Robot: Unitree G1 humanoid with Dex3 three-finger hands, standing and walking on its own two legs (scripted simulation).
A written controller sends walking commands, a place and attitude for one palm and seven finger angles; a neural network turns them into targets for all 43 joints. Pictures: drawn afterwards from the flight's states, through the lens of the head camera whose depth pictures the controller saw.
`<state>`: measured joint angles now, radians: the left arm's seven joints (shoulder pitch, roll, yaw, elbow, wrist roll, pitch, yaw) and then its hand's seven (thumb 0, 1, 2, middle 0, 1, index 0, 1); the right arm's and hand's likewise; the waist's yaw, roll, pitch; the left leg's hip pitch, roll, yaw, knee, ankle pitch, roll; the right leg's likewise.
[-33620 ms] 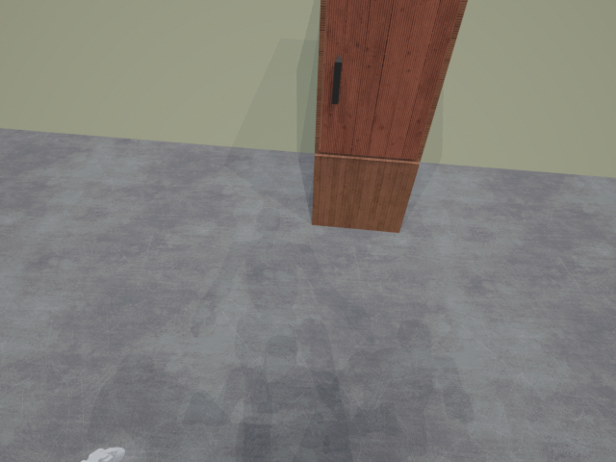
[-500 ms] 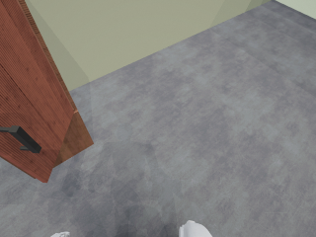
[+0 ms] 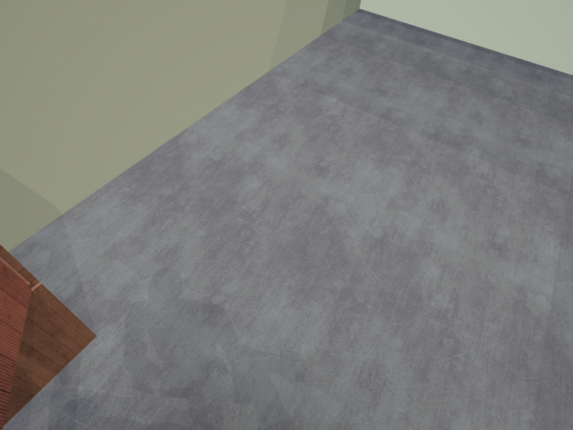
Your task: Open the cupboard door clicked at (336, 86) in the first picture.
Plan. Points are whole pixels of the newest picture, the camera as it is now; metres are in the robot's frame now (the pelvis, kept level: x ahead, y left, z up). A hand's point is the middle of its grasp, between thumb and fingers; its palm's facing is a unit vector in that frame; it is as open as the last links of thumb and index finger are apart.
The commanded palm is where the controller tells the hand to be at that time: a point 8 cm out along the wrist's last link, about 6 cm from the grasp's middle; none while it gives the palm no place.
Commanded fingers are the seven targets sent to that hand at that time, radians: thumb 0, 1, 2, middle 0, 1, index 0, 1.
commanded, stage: walk to a spot facing it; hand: left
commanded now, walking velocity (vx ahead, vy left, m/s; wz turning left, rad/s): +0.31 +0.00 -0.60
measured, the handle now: out of the picture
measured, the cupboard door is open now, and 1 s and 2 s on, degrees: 48 48 48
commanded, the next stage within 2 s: turn to face it in 1.22 s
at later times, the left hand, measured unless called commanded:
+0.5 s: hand (253, 307) +0.36 +0.09 -0.18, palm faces -0.36 -0.92 -0.14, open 7.4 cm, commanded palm none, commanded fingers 0.00 0.90 0.90 -0.20 -0.30 -0.20 -0.30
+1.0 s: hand (282, 284) +0.41 +0.03 -0.17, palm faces -0.34 -0.92 -0.19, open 7.3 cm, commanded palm none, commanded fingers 0.00 0.90 0.90 -0.20 -0.30 -0.20 -0.30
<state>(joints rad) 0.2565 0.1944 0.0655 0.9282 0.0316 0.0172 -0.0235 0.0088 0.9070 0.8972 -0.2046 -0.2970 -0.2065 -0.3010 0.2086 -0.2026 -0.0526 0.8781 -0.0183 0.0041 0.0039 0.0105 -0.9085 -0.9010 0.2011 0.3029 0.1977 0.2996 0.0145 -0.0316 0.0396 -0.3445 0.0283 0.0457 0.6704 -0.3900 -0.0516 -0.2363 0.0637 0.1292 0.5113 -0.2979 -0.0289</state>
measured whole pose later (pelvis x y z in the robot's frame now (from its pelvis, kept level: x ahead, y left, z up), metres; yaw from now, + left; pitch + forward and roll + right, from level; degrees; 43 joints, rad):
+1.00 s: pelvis +0.42 -0.15 -0.01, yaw -27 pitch +2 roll +2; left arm 0.45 0.11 0.03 1.11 0.02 -0.08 0.02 0.01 0.92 0.90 -0.20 -0.30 -0.20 -0.30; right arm 0.06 -0.17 -0.04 0.96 -0.01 -0.02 0.01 0.01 -0.92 -0.90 0.20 0.30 0.19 0.30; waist 0.05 -0.01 0.07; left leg -0.55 0.04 0.12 0.72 -0.21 0.00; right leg 0.12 0.10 0.03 0.29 -0.41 -0.12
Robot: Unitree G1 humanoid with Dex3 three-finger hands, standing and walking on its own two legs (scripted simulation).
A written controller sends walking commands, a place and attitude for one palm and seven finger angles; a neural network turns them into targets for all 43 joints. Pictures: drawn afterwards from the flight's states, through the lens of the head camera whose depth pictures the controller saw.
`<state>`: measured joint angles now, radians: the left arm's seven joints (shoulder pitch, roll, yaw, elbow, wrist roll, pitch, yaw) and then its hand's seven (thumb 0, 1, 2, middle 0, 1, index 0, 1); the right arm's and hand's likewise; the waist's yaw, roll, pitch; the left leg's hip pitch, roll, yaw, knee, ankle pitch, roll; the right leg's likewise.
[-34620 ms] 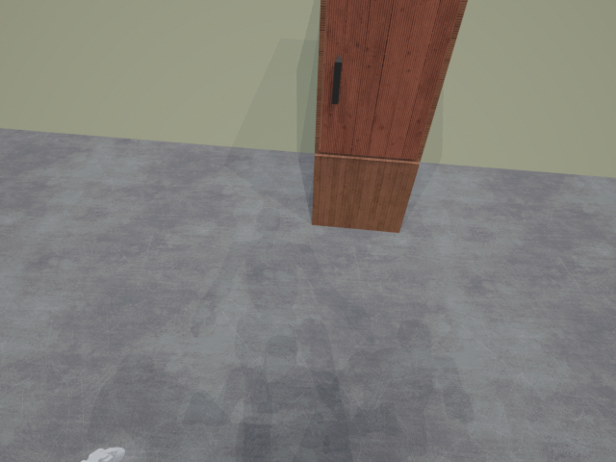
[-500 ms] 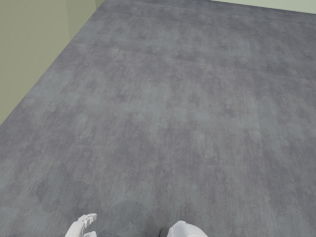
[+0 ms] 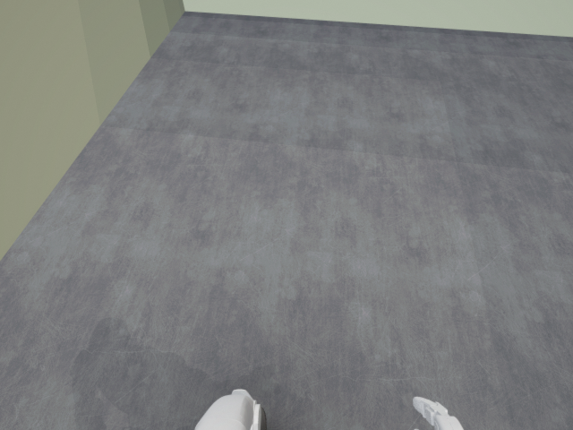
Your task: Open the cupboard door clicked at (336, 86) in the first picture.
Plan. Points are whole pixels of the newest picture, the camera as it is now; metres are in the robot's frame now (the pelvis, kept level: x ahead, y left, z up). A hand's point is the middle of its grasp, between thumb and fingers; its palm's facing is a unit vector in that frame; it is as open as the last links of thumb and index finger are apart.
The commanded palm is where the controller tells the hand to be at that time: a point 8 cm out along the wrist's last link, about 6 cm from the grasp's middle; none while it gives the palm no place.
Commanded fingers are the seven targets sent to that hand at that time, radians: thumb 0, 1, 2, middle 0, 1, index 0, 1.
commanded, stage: walk to a spot facing it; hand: left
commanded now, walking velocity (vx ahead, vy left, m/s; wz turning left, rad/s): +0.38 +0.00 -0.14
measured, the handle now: out of the picture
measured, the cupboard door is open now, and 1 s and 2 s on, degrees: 48 48 48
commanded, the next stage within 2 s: turn to face it in 0.22 s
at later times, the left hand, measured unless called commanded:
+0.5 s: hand (238, 277) +0.40 +0.15 -0.17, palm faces -0.14 -0.97 -0.22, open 7.3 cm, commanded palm none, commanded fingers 0.00 0.90 0.90 -0.20 -0.30 -0.20 -0.30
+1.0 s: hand (221, 271) +0.42 +0.19 -0.18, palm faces +0.22 -0.95 -0.20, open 7.3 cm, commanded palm none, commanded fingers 0.00 0.90 0.90 -0.20 -0.30 -0.20 -0.30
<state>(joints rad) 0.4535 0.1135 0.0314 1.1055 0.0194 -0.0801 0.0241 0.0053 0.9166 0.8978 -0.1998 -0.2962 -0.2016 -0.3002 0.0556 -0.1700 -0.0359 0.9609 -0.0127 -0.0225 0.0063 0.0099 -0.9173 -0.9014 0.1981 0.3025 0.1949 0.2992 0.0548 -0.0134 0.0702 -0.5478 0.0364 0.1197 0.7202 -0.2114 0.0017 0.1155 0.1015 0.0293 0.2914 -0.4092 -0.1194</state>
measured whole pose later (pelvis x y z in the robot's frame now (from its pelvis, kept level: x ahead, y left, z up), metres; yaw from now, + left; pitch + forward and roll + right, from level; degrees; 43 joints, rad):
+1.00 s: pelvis +0.37 -0.02 -0.01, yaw +12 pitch +2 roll -1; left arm 0.14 0.23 0.08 0.95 0.03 0.05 0.01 0.01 0.92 0.90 -0.20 -0.30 -0.20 -0.30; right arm 0.17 -0.20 -0.05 0.91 -0.03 0.01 -0.01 0.01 -0.91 -0.90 0.20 0.30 0.20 0.30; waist -0.02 -0.06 0.06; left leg -0.40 0.04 0.08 0.68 -0.32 0.03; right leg -0.49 -0.09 -0.09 1.16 -0.50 0.08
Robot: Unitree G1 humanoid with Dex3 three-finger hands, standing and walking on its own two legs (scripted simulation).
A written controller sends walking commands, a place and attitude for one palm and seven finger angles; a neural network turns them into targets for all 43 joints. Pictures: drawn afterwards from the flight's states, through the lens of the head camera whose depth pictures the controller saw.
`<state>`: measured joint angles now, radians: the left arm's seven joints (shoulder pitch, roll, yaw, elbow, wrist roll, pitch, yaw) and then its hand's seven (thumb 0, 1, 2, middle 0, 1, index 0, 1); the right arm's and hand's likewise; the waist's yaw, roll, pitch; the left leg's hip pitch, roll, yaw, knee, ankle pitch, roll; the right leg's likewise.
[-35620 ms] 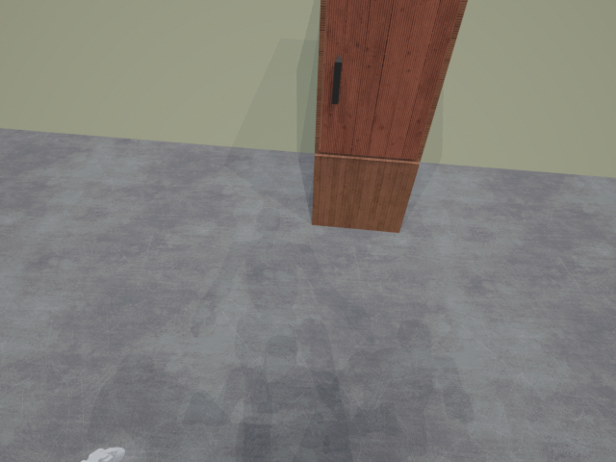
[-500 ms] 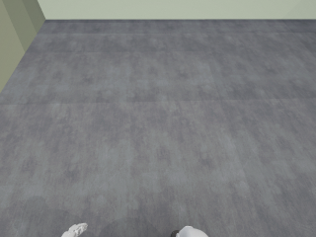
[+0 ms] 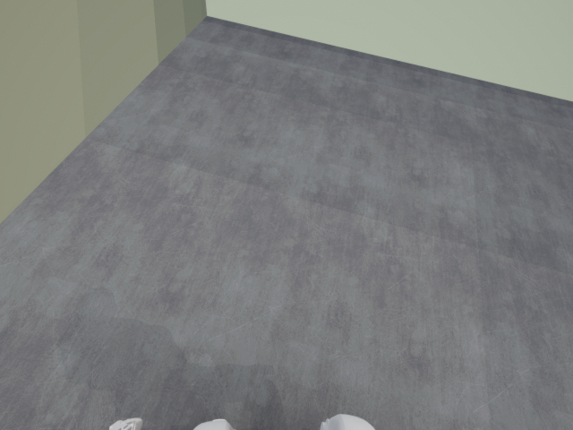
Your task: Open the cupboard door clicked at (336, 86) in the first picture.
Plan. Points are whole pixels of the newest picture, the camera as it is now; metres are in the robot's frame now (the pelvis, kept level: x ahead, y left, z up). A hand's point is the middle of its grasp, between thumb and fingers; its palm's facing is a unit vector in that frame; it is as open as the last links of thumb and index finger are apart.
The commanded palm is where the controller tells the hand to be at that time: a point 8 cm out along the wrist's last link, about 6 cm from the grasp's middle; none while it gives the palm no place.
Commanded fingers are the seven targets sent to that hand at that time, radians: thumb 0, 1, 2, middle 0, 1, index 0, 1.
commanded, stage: turn to face it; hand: left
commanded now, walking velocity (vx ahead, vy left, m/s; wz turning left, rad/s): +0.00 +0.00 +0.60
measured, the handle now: out of the picture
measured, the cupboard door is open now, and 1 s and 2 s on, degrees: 48 48 48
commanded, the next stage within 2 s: none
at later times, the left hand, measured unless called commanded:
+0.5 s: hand out of the picture +0.05 +0.12 -0.13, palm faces +0.30 -0.91 -0.28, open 7.3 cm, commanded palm none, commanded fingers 0.00 0.90 0.90 -0.20 -0.30 -0.20 -0.30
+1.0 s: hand out of the picture +0.01 +0.16 -0.14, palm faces +0.57 -0.77 -0.29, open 7.4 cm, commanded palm none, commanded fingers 0.00 0.90 0.90 -0.20 -0.30 -0.20 -0.30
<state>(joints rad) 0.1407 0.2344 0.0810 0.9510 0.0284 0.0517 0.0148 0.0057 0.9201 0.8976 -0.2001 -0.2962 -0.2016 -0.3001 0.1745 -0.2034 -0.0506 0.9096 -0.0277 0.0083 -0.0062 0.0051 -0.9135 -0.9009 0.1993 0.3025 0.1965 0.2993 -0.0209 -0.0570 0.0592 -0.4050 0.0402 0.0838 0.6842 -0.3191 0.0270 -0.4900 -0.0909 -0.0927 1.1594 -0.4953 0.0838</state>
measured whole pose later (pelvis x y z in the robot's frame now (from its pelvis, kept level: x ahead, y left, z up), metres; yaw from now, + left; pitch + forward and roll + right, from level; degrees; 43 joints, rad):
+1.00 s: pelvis +0.05 -0.08 +0.01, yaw +35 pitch +2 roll +0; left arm 0.13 0.25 0.07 0.89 0.02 0.05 0.01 0.01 0.91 0.90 -0.20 -0.30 -0.20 -0.30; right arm 0.16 -0.22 -0.05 0.92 -0.02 0.04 0.00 0.01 -0.90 -0.90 0.20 0.30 0.20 0.30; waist 0.00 0.01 0.11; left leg -0.27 0.01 -0.04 0.53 -0.29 -0.02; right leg -0.45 -0.08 -0.02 0.90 -0.43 0.10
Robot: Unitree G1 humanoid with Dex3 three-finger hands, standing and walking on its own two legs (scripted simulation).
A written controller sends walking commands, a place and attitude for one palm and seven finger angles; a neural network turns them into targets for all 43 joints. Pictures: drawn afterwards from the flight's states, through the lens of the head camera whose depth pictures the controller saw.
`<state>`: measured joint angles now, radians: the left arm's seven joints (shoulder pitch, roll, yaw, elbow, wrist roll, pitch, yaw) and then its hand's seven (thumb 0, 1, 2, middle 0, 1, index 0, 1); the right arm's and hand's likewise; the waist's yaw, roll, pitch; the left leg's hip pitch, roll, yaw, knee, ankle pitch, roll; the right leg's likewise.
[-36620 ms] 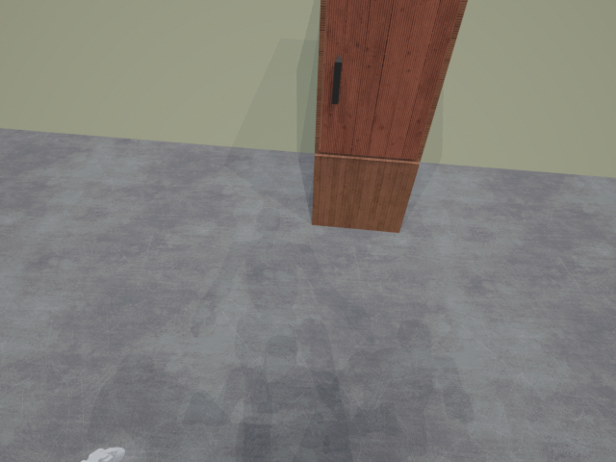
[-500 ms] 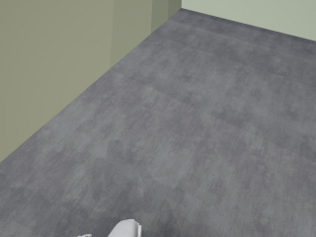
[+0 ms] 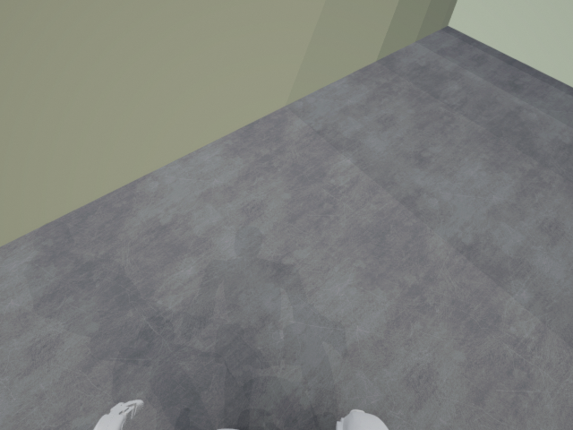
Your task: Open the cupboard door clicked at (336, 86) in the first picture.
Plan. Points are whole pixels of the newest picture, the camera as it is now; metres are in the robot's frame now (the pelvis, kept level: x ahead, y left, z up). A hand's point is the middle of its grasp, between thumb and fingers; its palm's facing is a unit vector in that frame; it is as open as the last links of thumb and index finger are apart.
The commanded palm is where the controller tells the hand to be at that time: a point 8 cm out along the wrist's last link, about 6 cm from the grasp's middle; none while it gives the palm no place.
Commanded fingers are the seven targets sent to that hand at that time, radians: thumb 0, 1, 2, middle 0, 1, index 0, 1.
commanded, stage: turn to face it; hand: left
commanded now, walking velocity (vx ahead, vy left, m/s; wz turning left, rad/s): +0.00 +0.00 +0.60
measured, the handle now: out of the picture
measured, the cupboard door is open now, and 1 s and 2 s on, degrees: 48 48 48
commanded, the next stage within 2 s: none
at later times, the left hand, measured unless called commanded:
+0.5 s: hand out of the picture +0.00 +0.19 -0.19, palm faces +0.36 -0.90 -0.24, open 7.3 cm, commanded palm none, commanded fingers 0.00 0.90 0.90 -0.20 -0.30 -0.20 -0.30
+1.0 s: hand out of the picture +0.03 +0.15 -0.14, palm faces +0.56 -0.78 -0.29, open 7.3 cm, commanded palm none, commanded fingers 0.00 0.90 0.90 -0.20 -0.30 -0.20 -0.30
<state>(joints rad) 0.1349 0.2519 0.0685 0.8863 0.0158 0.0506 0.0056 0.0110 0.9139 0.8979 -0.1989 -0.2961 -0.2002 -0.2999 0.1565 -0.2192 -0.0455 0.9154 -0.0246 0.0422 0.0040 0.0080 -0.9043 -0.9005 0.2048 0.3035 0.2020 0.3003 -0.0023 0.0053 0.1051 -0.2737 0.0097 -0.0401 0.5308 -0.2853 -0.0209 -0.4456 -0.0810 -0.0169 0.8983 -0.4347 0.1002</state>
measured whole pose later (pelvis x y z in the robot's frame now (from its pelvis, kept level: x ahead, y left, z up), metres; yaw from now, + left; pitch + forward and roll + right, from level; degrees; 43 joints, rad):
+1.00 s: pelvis +0.06 -0.07 +0.00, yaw +36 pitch +0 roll +2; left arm 0.17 0.17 0.03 0.87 0.02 0.01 0.02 0.01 0.91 0.90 -0.20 -0.30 -0.20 -0.30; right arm 0.16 -0.27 -0.09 0.95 -0.02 0.08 0.02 0.01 -0.91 -0.90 0.20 0.30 0.20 0.30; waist -0.03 0.04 0.10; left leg -0.51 -0.02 -0.02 1.18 -0.44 -0.05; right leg -0.24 -0.09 -0.14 0.56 -0.33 -0.01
